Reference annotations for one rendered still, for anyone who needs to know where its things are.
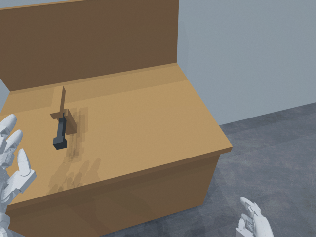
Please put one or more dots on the robot right hand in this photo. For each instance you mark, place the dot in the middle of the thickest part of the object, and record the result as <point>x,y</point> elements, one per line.
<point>257,227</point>

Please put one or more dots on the tap lever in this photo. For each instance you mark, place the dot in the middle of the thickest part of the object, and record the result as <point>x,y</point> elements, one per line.
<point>60,142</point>

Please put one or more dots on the robot left hand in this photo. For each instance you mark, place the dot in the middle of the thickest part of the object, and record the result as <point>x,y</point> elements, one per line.
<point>21,179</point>

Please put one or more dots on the counter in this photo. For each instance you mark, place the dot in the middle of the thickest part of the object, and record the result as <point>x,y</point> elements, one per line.
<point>141,144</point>

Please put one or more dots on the left robot forearm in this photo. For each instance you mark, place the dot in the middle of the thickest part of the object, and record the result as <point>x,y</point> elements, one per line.
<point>4,223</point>

